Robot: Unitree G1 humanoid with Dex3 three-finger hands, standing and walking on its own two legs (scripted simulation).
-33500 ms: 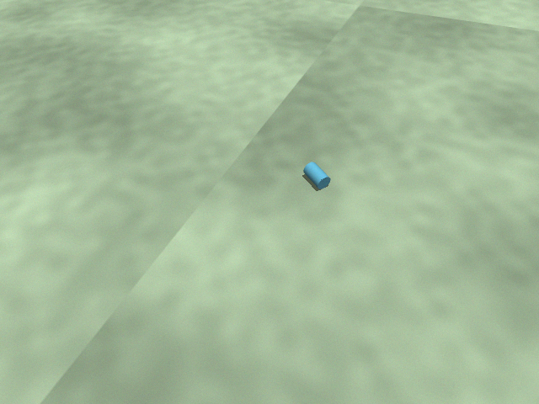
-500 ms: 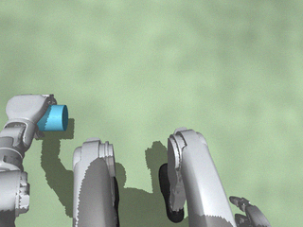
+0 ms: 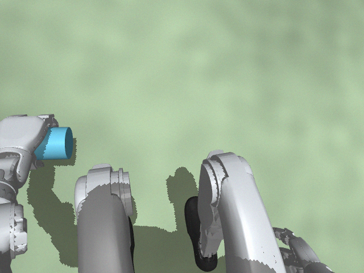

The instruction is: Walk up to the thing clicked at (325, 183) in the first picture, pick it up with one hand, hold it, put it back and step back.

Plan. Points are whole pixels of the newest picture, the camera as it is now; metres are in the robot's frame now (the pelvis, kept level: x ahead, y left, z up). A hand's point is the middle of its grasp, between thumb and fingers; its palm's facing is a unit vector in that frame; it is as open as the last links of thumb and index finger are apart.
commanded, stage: rest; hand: left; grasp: from above
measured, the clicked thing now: (39, 143) +0.39 +0.30 -0.22
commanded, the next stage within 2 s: open in 0.98 s
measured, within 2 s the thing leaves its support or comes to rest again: rests again in 0.90 s
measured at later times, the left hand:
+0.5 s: hand (39, 148) +0.38 +0.31 -0.24, palm faces -0.50 -0.10 -0.86, open 10.3 cm
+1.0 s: hand (44, 144) +0.39 +0.31 -0.26, palm faces -0.48 -0.10 -0.87, open 10.3 cm
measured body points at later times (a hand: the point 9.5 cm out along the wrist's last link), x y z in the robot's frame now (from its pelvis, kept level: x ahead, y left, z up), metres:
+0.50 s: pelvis +0.00 +0.00 -0.02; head +0.24 +0.10 +0.34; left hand +0.40 +0.31 -0.19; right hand +0.07 -0.28 -0.11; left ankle +0.07 +0.12 -0.28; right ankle +0.09 -0.11 -0.28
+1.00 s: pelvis +0.00 +0.00 -0.03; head +0.25 +0.10 +0.33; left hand +0.41 +0.31 -0.21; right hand +0.09 -0.27 -0.12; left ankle +0.07 +0.12 -0.28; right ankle +0.09 -0.11 -0.28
